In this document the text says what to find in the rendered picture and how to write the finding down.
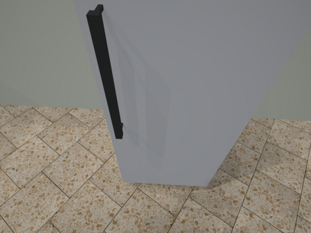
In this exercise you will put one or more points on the fridge door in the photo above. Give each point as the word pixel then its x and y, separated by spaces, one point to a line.
pixel 189 75

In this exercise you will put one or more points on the handle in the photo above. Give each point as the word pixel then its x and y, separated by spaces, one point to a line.
pixel 96 27

